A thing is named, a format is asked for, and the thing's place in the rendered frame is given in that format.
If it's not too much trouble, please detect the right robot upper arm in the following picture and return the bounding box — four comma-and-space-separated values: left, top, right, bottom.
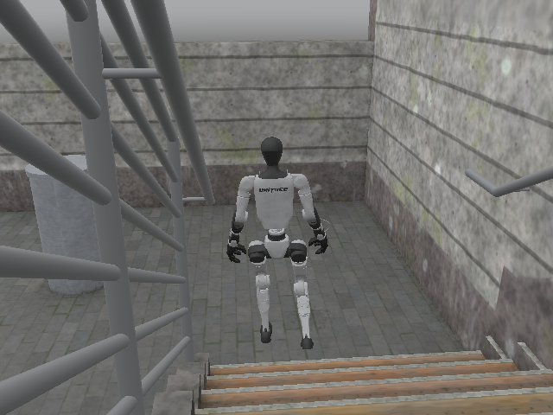
291, 174, 316, 220

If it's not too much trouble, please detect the left robot upper arm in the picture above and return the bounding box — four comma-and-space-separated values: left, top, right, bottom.
235, 176, 256, 223

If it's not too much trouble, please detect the right robot forearm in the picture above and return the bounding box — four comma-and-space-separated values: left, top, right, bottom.
308, 207, 326, 240

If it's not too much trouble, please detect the left robot forearm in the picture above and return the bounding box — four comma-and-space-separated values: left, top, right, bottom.
228, 210, 244, 247

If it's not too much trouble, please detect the left robot hand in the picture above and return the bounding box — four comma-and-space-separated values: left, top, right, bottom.
226, 244, 246, 263

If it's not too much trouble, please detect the right robot thigh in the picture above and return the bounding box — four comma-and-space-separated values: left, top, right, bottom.
289, 239, 308, 296

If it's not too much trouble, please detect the robot left shin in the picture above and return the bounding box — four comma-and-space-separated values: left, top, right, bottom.
256, 275, 270, 332

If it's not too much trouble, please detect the right robot hand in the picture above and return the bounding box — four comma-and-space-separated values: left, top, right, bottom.
308, 235, 328, 254

